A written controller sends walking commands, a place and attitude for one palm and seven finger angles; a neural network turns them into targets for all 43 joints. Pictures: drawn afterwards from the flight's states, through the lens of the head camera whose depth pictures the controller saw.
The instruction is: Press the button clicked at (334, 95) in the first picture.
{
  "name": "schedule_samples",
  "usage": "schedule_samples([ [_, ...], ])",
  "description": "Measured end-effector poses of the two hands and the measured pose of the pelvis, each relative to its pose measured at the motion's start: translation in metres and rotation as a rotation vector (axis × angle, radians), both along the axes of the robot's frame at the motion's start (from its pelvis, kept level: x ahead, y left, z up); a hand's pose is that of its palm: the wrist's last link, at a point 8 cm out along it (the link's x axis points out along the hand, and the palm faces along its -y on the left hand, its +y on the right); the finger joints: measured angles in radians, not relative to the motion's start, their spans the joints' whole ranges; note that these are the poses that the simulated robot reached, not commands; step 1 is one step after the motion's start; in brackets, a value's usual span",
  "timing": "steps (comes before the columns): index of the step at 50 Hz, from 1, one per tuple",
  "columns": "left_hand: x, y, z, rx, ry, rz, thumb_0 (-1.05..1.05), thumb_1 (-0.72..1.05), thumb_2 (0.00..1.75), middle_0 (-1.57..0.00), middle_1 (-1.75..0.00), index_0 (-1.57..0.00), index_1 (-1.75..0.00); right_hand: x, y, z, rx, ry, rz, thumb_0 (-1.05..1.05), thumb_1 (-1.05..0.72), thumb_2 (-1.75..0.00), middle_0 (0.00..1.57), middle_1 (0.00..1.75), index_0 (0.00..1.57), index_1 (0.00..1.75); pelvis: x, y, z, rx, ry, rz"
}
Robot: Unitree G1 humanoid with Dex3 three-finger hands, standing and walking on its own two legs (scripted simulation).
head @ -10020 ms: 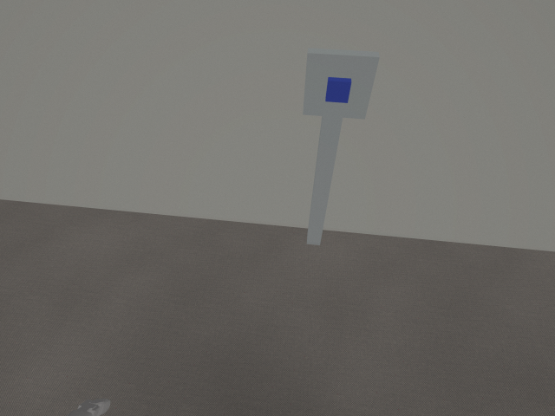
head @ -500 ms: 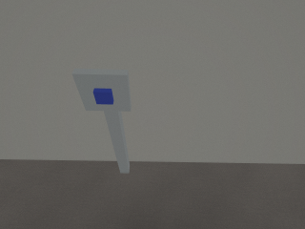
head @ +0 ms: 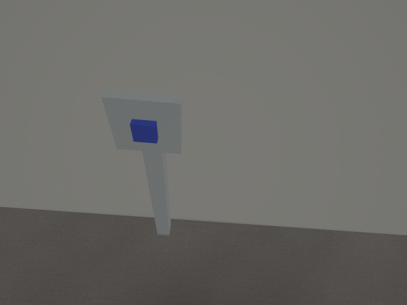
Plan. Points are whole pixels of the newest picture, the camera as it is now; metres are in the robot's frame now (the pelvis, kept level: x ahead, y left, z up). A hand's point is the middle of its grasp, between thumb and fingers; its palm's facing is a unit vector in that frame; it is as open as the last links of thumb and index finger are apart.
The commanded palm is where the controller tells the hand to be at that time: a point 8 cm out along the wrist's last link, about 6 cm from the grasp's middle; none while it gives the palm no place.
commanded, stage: come to a stop and stand still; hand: left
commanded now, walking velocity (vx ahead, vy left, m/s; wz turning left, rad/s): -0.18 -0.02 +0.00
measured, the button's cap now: (145, 130) +0.50 +0.19 +0.02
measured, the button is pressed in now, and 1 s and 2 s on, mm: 0 0 0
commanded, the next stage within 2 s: look again from close up in 1.72 s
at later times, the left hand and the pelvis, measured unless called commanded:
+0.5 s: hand out of the picture +0.08 +0.19 -0.17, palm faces +0.07 -0.98 -0.19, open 7.3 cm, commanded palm none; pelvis +0.03 +0.01 +0.01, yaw +2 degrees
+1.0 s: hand out of the picture +0.04 +0.27 -0.13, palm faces +0.04 -0.93 -0.36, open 7.4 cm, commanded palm none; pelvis -0.02 +0.02 +0.02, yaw +2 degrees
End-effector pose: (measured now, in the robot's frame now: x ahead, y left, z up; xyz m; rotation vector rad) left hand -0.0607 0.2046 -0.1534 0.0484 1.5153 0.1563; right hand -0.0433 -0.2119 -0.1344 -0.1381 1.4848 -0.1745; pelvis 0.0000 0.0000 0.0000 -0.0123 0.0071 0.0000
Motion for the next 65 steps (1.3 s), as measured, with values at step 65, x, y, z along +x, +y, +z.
schedule_samples([
  [65, 0.063, 0.073, 0.053, 0.211, -0.206, -0.127, 0.01, 0.90, 0.89, -0.20, -0.30, -0.20, -0.30, 0.051, -0.081, 0.023, -0.104, -0.161, 0.100, 0.01, -0.91, -0.90, 0.20, 0.30, 0.20, 0.30, -0.019, -0.002, 0.021, 0.021, -0.052, 0.031],
])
